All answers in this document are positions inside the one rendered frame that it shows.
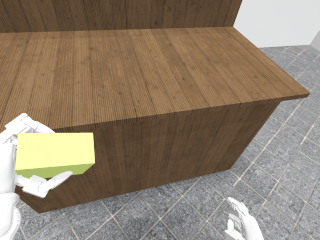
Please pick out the right robot hand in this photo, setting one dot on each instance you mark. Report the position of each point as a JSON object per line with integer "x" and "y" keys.
{"x": 247, "y": 228}

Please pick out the table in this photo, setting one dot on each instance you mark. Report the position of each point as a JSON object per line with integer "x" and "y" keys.
{"x": 169, "y": 88}

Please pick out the robot left forearm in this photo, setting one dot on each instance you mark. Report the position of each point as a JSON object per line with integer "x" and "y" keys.
{"x": 10, "y": 216}

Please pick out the left robot hand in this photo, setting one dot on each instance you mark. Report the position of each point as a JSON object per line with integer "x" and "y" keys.
{"x": 35, "y": 185}

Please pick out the sponge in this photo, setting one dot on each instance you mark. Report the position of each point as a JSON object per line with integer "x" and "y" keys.
{"x": 49, "y": 154}

